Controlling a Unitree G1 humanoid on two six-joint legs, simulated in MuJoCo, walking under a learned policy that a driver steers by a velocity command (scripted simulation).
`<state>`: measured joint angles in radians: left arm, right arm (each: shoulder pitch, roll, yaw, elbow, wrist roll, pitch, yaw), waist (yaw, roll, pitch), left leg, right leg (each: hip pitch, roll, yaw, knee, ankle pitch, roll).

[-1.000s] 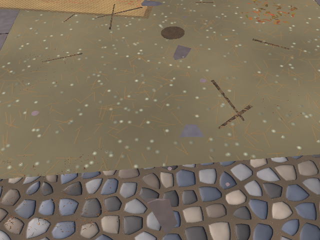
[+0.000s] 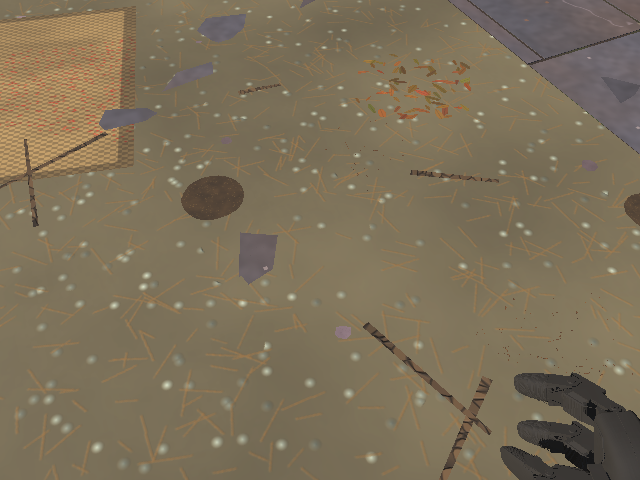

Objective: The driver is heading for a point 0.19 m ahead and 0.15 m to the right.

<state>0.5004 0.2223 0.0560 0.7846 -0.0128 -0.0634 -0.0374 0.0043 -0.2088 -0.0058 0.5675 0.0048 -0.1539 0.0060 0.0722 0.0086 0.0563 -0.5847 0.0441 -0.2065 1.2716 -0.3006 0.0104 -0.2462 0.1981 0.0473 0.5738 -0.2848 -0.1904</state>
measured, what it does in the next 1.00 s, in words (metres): walks ahead: left foot, then right foot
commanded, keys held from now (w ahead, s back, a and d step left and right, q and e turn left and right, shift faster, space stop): shift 1.00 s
